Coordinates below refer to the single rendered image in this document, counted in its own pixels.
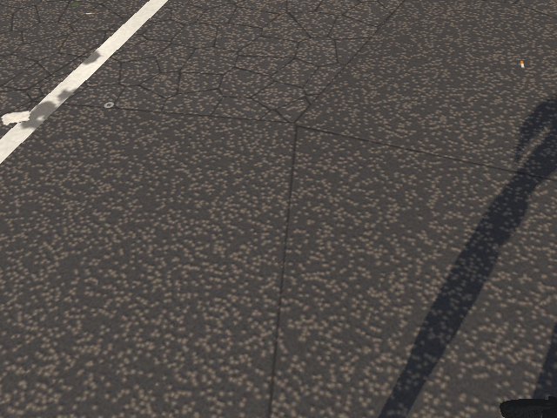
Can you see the right robot hand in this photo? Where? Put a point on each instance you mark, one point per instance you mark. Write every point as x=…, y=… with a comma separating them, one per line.
x=530, y=408

